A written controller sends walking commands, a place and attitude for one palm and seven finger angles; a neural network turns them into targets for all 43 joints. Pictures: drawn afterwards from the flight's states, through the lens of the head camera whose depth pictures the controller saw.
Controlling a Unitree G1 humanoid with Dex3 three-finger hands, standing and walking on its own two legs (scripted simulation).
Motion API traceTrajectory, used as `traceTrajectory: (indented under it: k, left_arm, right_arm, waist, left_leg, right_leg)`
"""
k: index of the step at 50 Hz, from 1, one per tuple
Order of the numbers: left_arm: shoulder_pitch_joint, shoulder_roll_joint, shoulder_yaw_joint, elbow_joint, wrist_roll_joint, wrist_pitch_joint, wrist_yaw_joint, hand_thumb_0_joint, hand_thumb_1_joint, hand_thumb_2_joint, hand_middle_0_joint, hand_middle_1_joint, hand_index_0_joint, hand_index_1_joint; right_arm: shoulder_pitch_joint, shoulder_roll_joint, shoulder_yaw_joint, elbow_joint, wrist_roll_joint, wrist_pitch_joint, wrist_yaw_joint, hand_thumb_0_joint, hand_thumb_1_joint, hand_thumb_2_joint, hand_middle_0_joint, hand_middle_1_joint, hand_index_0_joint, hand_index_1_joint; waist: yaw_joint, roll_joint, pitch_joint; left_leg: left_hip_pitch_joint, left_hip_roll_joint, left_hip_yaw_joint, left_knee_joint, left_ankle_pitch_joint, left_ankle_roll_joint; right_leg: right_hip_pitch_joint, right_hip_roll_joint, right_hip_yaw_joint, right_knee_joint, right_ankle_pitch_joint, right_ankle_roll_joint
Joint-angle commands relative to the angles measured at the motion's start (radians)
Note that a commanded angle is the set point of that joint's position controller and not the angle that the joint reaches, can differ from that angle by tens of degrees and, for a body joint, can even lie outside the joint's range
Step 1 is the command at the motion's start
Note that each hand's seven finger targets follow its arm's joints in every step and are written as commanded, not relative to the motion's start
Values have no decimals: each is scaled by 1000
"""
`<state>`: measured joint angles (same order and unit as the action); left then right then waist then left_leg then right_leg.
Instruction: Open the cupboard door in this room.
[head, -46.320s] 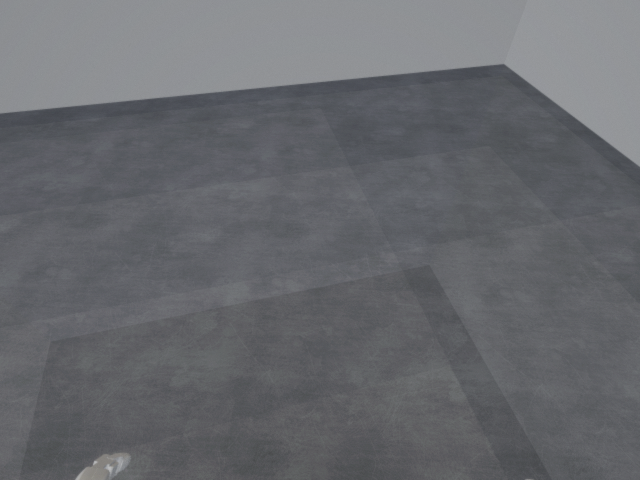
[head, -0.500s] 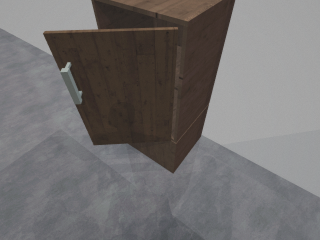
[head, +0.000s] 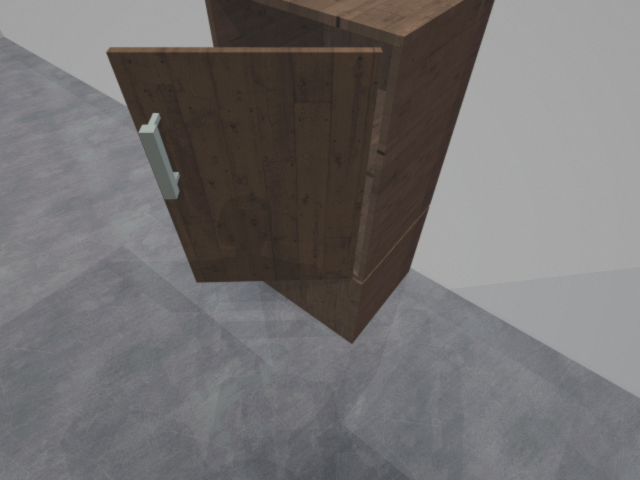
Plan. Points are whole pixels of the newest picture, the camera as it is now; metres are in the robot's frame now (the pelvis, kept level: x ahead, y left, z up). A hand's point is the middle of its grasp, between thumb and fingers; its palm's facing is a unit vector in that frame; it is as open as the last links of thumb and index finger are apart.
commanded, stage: shuffle to correct the standing spot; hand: left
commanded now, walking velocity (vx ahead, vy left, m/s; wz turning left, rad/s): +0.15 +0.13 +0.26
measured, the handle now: (163, 157) +0.60 +0.32 +0.05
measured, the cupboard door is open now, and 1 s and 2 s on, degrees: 40 40 40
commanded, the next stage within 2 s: come to a stop and stand still in 0.22 s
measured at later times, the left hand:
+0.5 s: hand out of the picture +0.14 +0.25 -0.16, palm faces +0.10 -0.98 -0.20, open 7.4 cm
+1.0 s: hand out of the picture +0.12 +0.22 -0.15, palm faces +0.13 -0.96 -0.26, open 7.4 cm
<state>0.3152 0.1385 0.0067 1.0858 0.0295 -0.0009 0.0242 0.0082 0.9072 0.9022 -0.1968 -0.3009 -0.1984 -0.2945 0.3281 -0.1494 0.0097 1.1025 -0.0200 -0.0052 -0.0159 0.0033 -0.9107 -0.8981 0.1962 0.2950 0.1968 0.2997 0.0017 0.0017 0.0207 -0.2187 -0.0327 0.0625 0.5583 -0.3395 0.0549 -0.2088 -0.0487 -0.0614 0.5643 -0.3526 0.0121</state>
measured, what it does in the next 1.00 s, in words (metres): steps on the spot: left foot, then right foot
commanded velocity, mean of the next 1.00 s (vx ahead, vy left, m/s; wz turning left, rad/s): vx -0.02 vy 0.05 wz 0.03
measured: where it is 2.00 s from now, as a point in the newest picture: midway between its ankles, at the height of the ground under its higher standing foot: outside the picture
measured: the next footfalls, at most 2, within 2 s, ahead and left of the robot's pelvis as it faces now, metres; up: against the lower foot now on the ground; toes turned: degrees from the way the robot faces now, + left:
left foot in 0.18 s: +0.08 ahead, +0.12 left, +0.00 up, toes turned +8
right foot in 0.70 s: +0.19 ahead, -0.03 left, +0.00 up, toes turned +1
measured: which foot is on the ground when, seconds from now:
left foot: down 0.00-0.02, up 0.04-0.16, down 0.18-0.72, up 0.74-1.00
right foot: down 0.00-0.20, up 0.22-0.68, down 0.70-1.00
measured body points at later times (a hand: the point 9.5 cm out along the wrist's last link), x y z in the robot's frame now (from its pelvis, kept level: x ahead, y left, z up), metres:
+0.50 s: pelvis +0.08 +0.06 +0.01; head +0.12 +0.08 +0.46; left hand +0.14 +0.30 -0.14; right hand +0.10 -0.15 -0.14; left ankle +0.04 +0.12 -0.73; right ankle +0.13 -0.05 -0.67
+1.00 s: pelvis +0.08 +0.03 +0.01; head +0.11 +0.02 +0.46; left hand +0.11 +0.27 -0.13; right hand +0.15 -0.21 -0.15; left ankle +0.02 +0.19 -0.66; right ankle +0.15 -0.03 -0.73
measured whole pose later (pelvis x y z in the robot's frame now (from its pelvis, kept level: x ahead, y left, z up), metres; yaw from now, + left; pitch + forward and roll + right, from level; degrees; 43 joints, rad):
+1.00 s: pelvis +0.08 +0.03 +0.01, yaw +5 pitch +1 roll +3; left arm 0.22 0.18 0.04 0.95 0.03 0.01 0.03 0.01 0.91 0.90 -0.20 -0.30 -0.20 -0.29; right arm 0.21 -0.19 -0.06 1.00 -0.02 0.06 0.00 0.00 -0.91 -0.90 0.19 0.29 0.19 0.30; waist 0.02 -0.02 0.05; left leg -0.40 0.01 -0.02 0.99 -0.41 -0.05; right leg -0.35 -0.01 -0.07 0.50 -0.17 -0.09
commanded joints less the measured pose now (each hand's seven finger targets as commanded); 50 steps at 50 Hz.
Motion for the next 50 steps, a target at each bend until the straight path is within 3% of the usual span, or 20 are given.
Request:
traceTrajectory:
  k: [1, 4, 6, 8, 9, 10, 11, 14, 17, 21, 27, 31, 33, 34, 35, 36, 37, 41, 44, 50]
  left_arm:
    - [149, 192, 65, -30, -3, -16, 12, 0, 900, 900, -200, -300, -200, -300]
    - [166, 200, 83, -40, 8, -34, 21, 0, 900, 900, -200, -300, -200, -300]
    - [83, 207, 83, -61, 13, -40, 15, 0, 900, 900, -200, -300, -200, -300]
    - [22, 192, 78, -72, 5, -30, 7, 0, 900, 900, -200, -300, -200, -300]
    - [4, 137, 68, -96, 1, -20, 1, 0, 900, 900, -200, -300, -200, -300]
    - [-33, 99, 59, -140, -6, -14, -4, 0, 900, 900, -200, -300, -200, -300]
    - [-52, 108, 60, -151, -3, -14, -3, 0, 900, 900, -200, -300, -200, -300]
    - [-57, 87, 54, -110, 6, -23, -17, 0, 900, 900, -200, -300, -200, -300]
    - [-4, 54, 40, -79, 3, -18, -20, 0, 900, 900, -200, -300, -200, -300]
    - [-34, 55, 30, -88, -8, -2, 0, 0, 900, 900, -200, -300, -200, -300]
    - [-124, 84, 36, -143, -8, 19, 19, 0, 900, 900, -200, -300, -200, -300]
    - [-109, 100, 47, -171, -10, 14, 22, 0, 900, 900, -200, -300, -200, -300]
    - [-43, 117, 54, -163, -7, 2, 21, 0, 900, 900, -200, -300, -200, -300]
    - [-1, 152, 61, -153, -2, -7, 23, 0, 900, 900, -200, -300, -200, -300]
    - [40, 208, 73, -144, 1, -17, 29, 0, 900, 900, -200, -300, -200, -300]
    - [69, 225, 71, -137, -7, -18, 27, 0, 900, 900, -200, -300, -200, -300]
    - [31, 198, 62, -153, -9, -18, 31, 0, 900, 900, -200, -300, -200, -300]
    - [-109, 163, 54, -202, -13, -13, 29, 0, 900, 900, -200, -300, -200, -300]
    - [-85, 190, 68, -198, -8, -12, 23, 0, 900, 900, -200, -300, -200, -300]
    - [-11, 220, 78, -180, 6, -6, 13, 0, 900, 900, -200, -300, -200, -300]
  right_arm:
    - [-32, -75, -28, -102, -2, -7, 2, 0, -900, -900, 200, 300, 200, 300]
    - [-126, -82, -39, -157, 1, -13, 16, 0, -900, -900, 200, 300, 200, 300]
    - [-89, -64, -38, -154, 9, -21, 27, 0, -900, -900, 200, 300, 200, 300]
    - [77, -59, -35, -90, 6, -30, 23, 0, -900, -900, 200, 300, 200, 300]
    - [196, -136, -52, -55, -3, -37, 15, 0, -900, -900, 200, 300, 200, 300]
    - [275, -228, -73, -49, -13, -36, 5, 0, -900, -900, 200, 300, 200, 300]
    - [265, -246, -75, -54, -9, -22, -3, 0, -900, -900, 200, 300, 200, 300]
    - [65, -132, -44, -117, -10, -46, -7, 0, -900, -900, 200, 300, 200, 300]
    - [83, -121, -31, -103, -5, -75, -16, 0, -900, -900, 200, 300, 200, 300]
    - [87, -121, -23, -89, -2, -73, -32, 0, -900, -900, 200, 300, 200, 300]
    - [85, -125, -51, -86, -4, -28, -42, 0, -900, -900, 200, 300, 200, 300]
    - [63, -140, -68, -98, -7, -12, -42, 0, -900, -900, 200, 300, 200, 300]
    - [48, -147, -79, -107, 5, -7, -37, 0, -900, -900, 200, 300, 200, 300]
    - [53, -128, -79, -111, 10, -5, -33, 0, -900, -900, 200, 300, 200, 300]
    - [84, -98, -81, -120, 16, -3, -29, 0, -900, -900, 200, 300, 200, 300]
    - [67, -75, -80, -135, 20, 2, -30, 0, -900, -900, 200, 300, 200, 300]
    - [31, -62, -79, -128, 15, 19, -32, 0, -900, -900, 200, 300, 200, 300]
    - [14, -51, -78, -105, 6, 57, -4, 0, -900, -900, 200, 300, 200, 300]
    - [-1, -69, -81, -109, -1, 61, 6, 0, -900, -900, 200, 300, 200, 300]
    - [-62, -70, -66, -146, -1, 43, 15, 0, -900, -900, 200, 300, 200, 300]
  waist:
    - [53, -214, 113]
    - [71, -174, 128]
    - [20, -138, 83]
    - [-53, -77, 15]
    - [-97, 151, -11]
    - [-113, 410, -26]
    - [-111, 306, -39]
    - [-25, 37, 65]
    - [1, 48, 7]
    - [6, 50, -31]
    - [-22, 109, 1]
    - [1, 86, -9]
    - [33, 51, -53]
    - [45, -21, -83]
    - [38, -174, -150]
    - [53, -203, -179]
    - [41, -164, -154]
    - [-18, -84, -67]
    - [1, -106, -64]
    - [47, -142, -57]
  left_leg:
    - [-320, 25, 10, 167, -96, -18]
    - [-427, 92, -53, 342, -213, -22]
    - [-265, 96, -52, 170, -156, -21]
    - [80, 12, 52, -57, 64, -25]
    - [204, 118, -141, -133, 35, 20]
    - [250, 355, -502, -279, 125, 129]
    - [224, 408, -554, -313, 122, 200]
    - [40, 338, -384, -314, 190, 192]
    - [118, 266, -203, -281, 649, 167]
    - [193, 258, -123, -210, 1123, 117]
    - [222, 273, -137, -158, 1179, 71]
    - [210, 297, -164, -80, 1179, 82]
    - [180, 249, -139, 24, 1064, 43]
    - [100, 185, -110, 132, 852, 9]
    - [-82, 61, -45, 324, 326, -35]
    - [-178, -39, -46, 509, -314, -61]
    - [-164, -4, -142, 576, -323, -61]
    - [-189, 22, -104, 653, -109, -89]
    - [-218, 38, -84, 589, -59, -104]
    - [-187, 32, -38, 288, -99, -99]
  right_leg:
    - [92, -295, 345, -265, -127, -172]
    - [118, -408, 387, -297, 104, -242]
    - [47, -351, 220, -194, 249, -188]
    - [-119, -199, 35, -23, 175, -102]
    - [-265, -88, -59, 232, 13, -50]
    - [-471, 36, -95, 520, -324, -3]
    - [-502, 7, 17, 645, -295, -33]
    - [-468, -65, 33, 692, -89, -36]
    - [-422, -48, 4, 632, 7, -6]
    - [-345, -13, 12, 442, 58, 10]
    - [-283, 28, -17, 258, 50, -8]
    - [-188, 25, 10, 118, 54, -34]
    - [-62, 18, 5, -37, 243, -42]
    - [46, -45, 69, -84, 578, -64]
    - [199, -243, 287, -25, 1063, -168]
    - [223, -410, 373, -61, 1327, -302]
    - [129, -386, 353, -103, 1168, -321]
    - [-78, -231, 220, -208, 636, -223]
    - [-71, -218, 238, -254, 356, -201]
    - [-11, -216, 321, -313, 67, -196]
